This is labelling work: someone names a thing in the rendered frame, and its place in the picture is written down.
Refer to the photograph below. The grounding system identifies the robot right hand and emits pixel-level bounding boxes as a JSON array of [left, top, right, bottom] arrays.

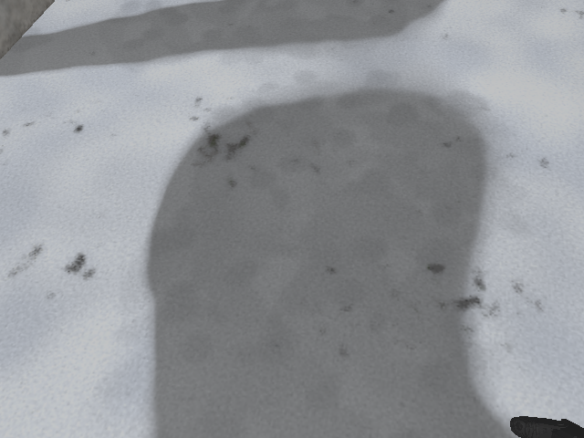
[[510, 416, 584, 438]]

